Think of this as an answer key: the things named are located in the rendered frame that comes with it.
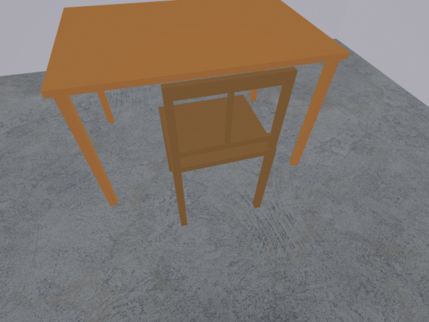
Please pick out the table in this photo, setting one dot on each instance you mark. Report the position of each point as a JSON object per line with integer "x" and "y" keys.
{"x": 105, "y": 47}

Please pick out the chair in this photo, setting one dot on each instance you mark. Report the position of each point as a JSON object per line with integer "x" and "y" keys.
{"x": 208, "y": 133}

